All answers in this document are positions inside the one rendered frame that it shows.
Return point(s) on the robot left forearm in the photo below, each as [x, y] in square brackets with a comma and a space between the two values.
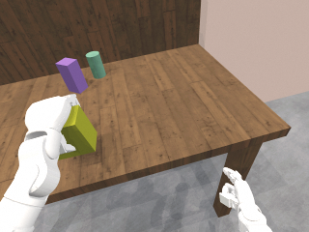
[37, 176]

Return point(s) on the robot right forearm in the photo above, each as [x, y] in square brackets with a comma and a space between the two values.
[251, 218]

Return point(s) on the sponge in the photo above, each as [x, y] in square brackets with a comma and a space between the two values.
[79, 133]

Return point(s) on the right robot hand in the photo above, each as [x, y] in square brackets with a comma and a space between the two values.
[240, 192]

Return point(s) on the left robot hand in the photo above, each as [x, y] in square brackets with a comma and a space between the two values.
[52, 113]

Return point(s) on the table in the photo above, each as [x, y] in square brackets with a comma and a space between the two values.
[165, 101]

